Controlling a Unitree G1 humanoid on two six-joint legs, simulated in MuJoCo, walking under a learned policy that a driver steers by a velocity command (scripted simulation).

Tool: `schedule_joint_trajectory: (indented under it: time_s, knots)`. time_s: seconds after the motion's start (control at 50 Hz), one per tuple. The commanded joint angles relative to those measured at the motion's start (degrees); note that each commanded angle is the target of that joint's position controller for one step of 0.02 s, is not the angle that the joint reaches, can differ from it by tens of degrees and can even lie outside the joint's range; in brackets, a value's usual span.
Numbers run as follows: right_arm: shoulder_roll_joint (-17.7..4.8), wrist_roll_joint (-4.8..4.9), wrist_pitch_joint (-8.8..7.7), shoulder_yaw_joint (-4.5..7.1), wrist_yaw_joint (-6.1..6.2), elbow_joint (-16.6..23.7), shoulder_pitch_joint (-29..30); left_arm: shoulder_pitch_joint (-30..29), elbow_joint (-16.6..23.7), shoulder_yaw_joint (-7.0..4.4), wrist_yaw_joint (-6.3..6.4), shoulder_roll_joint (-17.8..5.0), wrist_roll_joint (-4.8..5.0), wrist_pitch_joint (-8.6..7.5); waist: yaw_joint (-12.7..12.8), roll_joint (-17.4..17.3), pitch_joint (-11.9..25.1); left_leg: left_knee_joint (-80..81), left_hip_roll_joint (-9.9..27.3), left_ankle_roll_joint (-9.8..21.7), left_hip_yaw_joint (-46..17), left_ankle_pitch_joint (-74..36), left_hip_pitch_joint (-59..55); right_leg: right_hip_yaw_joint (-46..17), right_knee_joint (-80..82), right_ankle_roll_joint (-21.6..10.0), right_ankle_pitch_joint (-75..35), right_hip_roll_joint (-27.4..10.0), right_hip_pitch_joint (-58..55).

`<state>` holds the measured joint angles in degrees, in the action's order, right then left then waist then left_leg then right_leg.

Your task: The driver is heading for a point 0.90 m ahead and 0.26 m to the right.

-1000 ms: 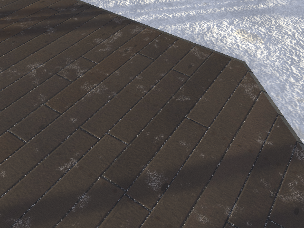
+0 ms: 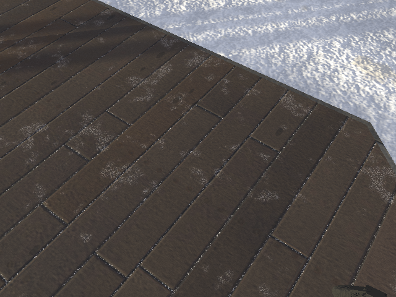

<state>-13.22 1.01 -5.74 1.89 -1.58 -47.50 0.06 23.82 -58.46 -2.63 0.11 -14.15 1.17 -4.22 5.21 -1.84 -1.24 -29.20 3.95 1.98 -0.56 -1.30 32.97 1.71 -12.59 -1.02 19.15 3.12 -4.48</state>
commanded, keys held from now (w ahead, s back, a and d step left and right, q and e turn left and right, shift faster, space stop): w+e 0.82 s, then w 0.18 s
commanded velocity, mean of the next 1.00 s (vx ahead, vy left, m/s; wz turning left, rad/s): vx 0.50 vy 0.00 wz -0.47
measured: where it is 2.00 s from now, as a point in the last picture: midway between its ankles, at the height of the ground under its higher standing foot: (297, 197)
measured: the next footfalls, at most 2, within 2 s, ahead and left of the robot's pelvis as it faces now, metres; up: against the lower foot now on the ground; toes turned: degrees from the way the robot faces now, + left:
left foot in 0.04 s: +0.21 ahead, +0.13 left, +0.00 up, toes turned +1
right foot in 0.60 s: +0.45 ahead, -0.17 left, +0.00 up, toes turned -23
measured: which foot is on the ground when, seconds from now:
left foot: up 0.00-0.02, down 0.04-0.60, up 0.62-1.00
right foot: down 0.00-0.06, up 0.08-0.58, down 0.60-1.00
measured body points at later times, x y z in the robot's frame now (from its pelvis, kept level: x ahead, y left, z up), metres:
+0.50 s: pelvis +0.27 +0.00 +0.00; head +0.29 -0.01 +0.45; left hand +0.51 +0.19 -0.10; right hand +0.21 -0.27 -0.14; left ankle +0.17 +0.13 -0.73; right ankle +0.40 -0.17 -0.70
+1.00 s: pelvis +0.53 -0.12 +0.01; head +0.55 -0.15 +0.46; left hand +0.71 +0.12 -0.10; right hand +0.61 -0.43 -0.08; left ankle +0.77 -0.07 -0.70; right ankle +0.41 -0.15 -0.73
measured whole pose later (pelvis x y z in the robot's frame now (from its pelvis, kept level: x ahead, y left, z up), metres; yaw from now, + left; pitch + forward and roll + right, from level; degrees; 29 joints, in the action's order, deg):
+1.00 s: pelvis +0.53 -0.12 +0.01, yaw -31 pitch +2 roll +0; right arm -15.3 0.2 -6.2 3.0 -1.2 -44.0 -1.0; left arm 19.3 -46.0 -4.5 0.4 -15.1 1.1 -3.7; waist 4.5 -2.9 -1.2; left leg -30.6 3.3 -1.3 -2.9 -4.6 34.3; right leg -6.7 -19.4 -4.0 17.2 5.6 3.6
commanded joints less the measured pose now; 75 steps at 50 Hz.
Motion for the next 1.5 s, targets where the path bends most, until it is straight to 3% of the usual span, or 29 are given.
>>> schedule_joint_trajectory:
  time_s: [0.02,0.04,0.06,0.08,0.1,0.12,0.14,0.2,0.26,0.48,0.54,0.58,0.6,0.62,0.64,0.66,0.7,0.78,0.9,1.02,1.08,1.1,1.12,1.14,1.16,1.2,1.32,1.4,1.5]
  knots:
    - [-8.8,0.09,-1.55,2.92,-0.15,2.6,-4.3,-1.1,2.5,-2.19,0.47,-10.4,0.03,0.55,-7.7,6.1,1.5,3.0,-2.8,2.1,1.4,4.5,-11.4,-8.4,-9.1,-7.8,-38.4,-15.9,2.2]
    - [-12.0,-0.19,-1.65,4.40,0.38,-0.1,-14.7,-1.8,3.4,-1.49,0.38,-8.7,-0.60,0.58,-12.2,5.6,8.8,0.9,-0.9,4.2,0.0,3.1,-27.1,-6.4,-21.2,-6.0,-38.1,-12.4,8.4]
    - [-17.7,-1.72,-1.56,5.81,0.91,-1.5,-24.0,2.0,5.2,0.14,0.06,-3.1,-1.04,-0.01,-12.8,-3.5,19.3,0.2,13.6,10.6,-18.2,6.4,-51.4,-2.3,-43.0,-2.2,-20.2,-5.2,28.6]
    - [-16.1,-1.35,-0.99,5.39,0.70,-2.5,-26.3,5.9,4.4,1.23,-0.07,0.2,0.05,-0.95,-11.8,-14.6,27.5,8.5,22.0,15.4,-38.9,15.2,-59.9,-5.7,-57.4,-0.8,13.2,0.0,40.8]
    - [-11.1,-1.12,-0.94,3.85,0.76,-1.7,-22.9,1.9,4.9,-0.74,0.01,-7.1,1.67,-1.53,-12.1,-9.1,20.0,10.7,19.8,12.5,-34.7,19.0,-53.5,-10.3,-62.8,-1.6,12.1,-3.5,45.4]
    - [-8.8,-1.05,-0.92,3.14,1.01,-0.7,-18.1,-2.7,6.5,-1.31,0.28,-8.5,2.20,-1.64,-10.9,-6.6,12.3,12.0,18.2,10.0,-25.6,16.6,-45.0,-8.5,-62.8,-2.0,7.3,-6.3,47.1]
    - [-6.8,-1.14,-1.08,2.49,0.77,-0.7,-14.0,-5.8,6.7,-1.62,0.73,-7.9,1.45,-1.27,-9.3,-1.7,6.4,14.8,14.9,7.9,-18.3,12.1,-35.7,-7.7,-59.5,-2.2,2.9,-8.4,44.7]
    - [-5.4,-1.76,-1.66,2.47,0.58,-1.4,-10.1,-2.5,6.4,-1.96,0.55,-3.5,0.98,0.98,-4.8,-4.5,2.5,19.9,12.1,8.0,-7.5,7.0,-24.6,-7.5,-55.1,-1.6,-2.9,-11.5,37.5]
    - [-6.7,-1.87,-2.06,3.06,1.22,-2.3,-10.6,-5.5,8.5,-2.37,0.62,-3.1,0.64,2.53,-4.2,-1.9,-0.7,21.9,11.9,8.7,-0.7,0.6,-23.2,-8.0,-51.6,-1.0,-7.8,-12.2,41.5]
    - [-11.3,-0.40,0.82,4.75,3.01,-4.8,-18.3,-24.4,17.4,-1.53,-3.13,-2.2,0.14,1.79,-9.1,-0.1,-5.1,19.1,13.5,6.4,11.6,-6.7,-37.2,0.2,-25.9,-2.8,-17.0,-9.4,46.1]
    - [-13.6,0.22,1.95,5.40,3.21,-4.0,-16.6,-21.6,18.7,-2.73,-3.68,-4.8,0.32,2.09,-5.6,-2.9,-1.2,9.2,13.8,4.6,14.0,-31.1,-39.8,4.8,-25.1,-5.8,-8.9,-4.6,37.4]
    - [-14.3,0.65,2.75,5.34,3.34,-3.1,-14.4,-7.2,15.5,-5.61,-3.11,-9.7,0.69,2.18,2.8,-2.4,6.8,-11.0,10.8,1.9,16.2,-37.7,-34.4,6.5,-20.3,-9.4,-10.7,0.7,17.0]
    - [-12.2,-0.62,2.32,4.51,3.39,-1.8,-14.9,1.5,13.4,-7.76,-1.73,-15.3,0.54,2.75,5.7,4.4,11.9,-29.2,8.1,-1.2,16.3,-17.7,-19.5,-6.4,-18.2,-12.8,-10.3,-6.2,-0.3]
    - [-3.6,-1.59,0.29,1.86,2.61,1.9,-19.3,-1.6,14.7,-8.33,-1.59,-21.1,0.69,2.21,-2.0,18.4,17.3,-50.2,-5.3,-4.7,8.7,32.9,6.0,-42.0,-9.8,-24.9,-1.1,-20.8,-17.6]
    - [-8.3,0.73,-2.45,2.49,1.64,2.8,-13.3,0.5,15.7,-6.50,-1.87,-15.7,-0.23,1.51,1.9,9.9,21.4,-53.9,-4.5,-2.9,-4.3,34.3,12.6,-49.0,-2.7,-24.0,2.0,-22.6,-19.6]
    - [-9.8,2.52,-3.50,2.88,1.18,4.1,-8.7,-1.1,15.3,-5.51,-1.95,-12.2,-0.64,0.72,1.9,7.6,13.8,-52.0,-1.9,-1.1,-4.1,29.4,16.4,-39.9,-3.0,-20.9,-2.5,-21.1,-14.7]
    - [-9.9,-0.31,-3.38,3.35,2.10,2.7,-9.2,-9.3,16.8,-4.12,-1.91,-7.8,-0.10,0.07,-3.4,1.3,6.3,-41.0,2.8,-0.7,-4.0,21.9,9.1,-26.4,-2.9,-16.7,-14.2,-16.1,2.3]
    - [-8.3,-1.58,-0.82,3.59,2.14,3.5,-9.8,-10.9,17.9,-4.19,-0.68,-9.2,-0.37,-0.33,-6.5,2.1,3.6,-30.3,3.2,-3.9,-2.9,16.8,1.5,-19.1,0.3,-16.5,-24.6,-12.6,15.1]
    - [-5.1,-1.18,-0.85,1.96,1.15,6.7,1.4,-5.4,16.2,-4.07,0.59,-9.4,-0.08,0.00,-1.6,6.2,0.9,-5.6,-0.9,-4.9,-0.6,-5.5,-2.3,-12.8,0.5,-11.9,-19.1,-8.7,17.8]
    - [-8.1,-0.64,-2.07,2.43,-0.29,9.0,4.9,-1.1,13.5,-3.96,0.72,-9.8,-0.12,0.47,-0.6,7.7,-0.8,1.2,-1.7,-1.0,-1.4,0.3,-0.5,-18.6,-5.1,-10.7,-20.4,-14.5,6.6]
    - [-11.1,-0.98,-2.55,4.00,-0.03,6.1,-6.5,-3.2,14.0,-3.65,0.82,-9.4,-0.41,1.08,-6.9,8.0,5.0,3.9,-3.7,2.9,1.0,2.6,-15.8,-16.3,-17.4,-8.1,-38.8,-11.4,5.5]
    - [-13.8,-1.79,-2.61,4.72,0.22,4.8,-15.9,-4.1,15.3,-2.69,0.74,-7.6,-1.03,1.07,-10.9,4.6,13.2,1.5,3.7,6.8,-6.5,0.8,-31.2,-13.5,-31.5,-6.2,-32.6,-8.0,13.1]
    - [-18.3,-2.15,-1.97,6.17,0.09,2.7,-23.5,4.1,15.3,-1.52,0.59,-3.4,-0.01,0.21,-9.6,-10.9,21.8,4.3,15.9,16.1,-30.6,10.9,-53.1,-8.2,-53.3,-1.2,-8.0,1.0,34.7]
    - [-13.8,-0.63,-1.69,4.99,-0.48,1.5,-24.7,3.4,14.9,-1.53,0.46,-5.8,0.63,-0.46,-10.5,-13.4,20.9,12.0,18.3,16.5,-43.1,23.2,-54.8,-12.2,-59.9,-1.3,13.8,1.3,44.6]
    - [-10.3,0.02,-1.40,3.91,-0.35,2.2,-20.7,-2.4,15.9,-2.52,0.24,-9.7,1.36,-0.70,-10.7,-7.2,11.3,12.9,16.8,13.6,-36.1,28.6,-47.4,-12.4,-63.1,-1.9,10.1,-2.1,49.3]
    - [-7.9,-0.94,-0.60,2.77,-0.26,3.5,-13.7,-8.9,17.6,-2.41,0.14,-8.8,-0.11,-0.80,-8.0,-0.4,2.2,16.0,12.4,11.4,-24.2,20.0,-31.9,-8.2,-57.4,-1.9,1.8,-7.0,47.2]
    - [-9.4,-1.57,-1.17,2.62,0.43,1.7,-12.5,-8.6,17.8,-1.76,0.76,-4.4,-1.44,0.30,-4.1,-2.5,1.5,17.2,7.7,11.5,-6.3,-25.0,-22.2,-4.6,-41.4,1.7,-6.8,-9.0,38.8]
    - [-10.5,-0.78,0.41,2.62,1.45,-0.1,-15.9,-14.8,18.5,-0.95,0.04,-2.5,-1.21,-0.06,-7.0,-2.8,4.0,15.7,4.4,8.3,-0.5,-25.6,-23.2,-1.9,-25.1,1.8,-22.2,-5.8,31.8]
    - [-10.8,-0.13,1.95,2.51,1.86,-2.0,-16.3,-17.5,19.8,-1.74,-0.79,-5.2,-1.66,-0.22,-6.5,-3.4,4.1,9.3,7.2,7.2,-3.9,-20.0,-28.8,-3.3,-16.5,-0.8,-20.3,-4.3,28.7]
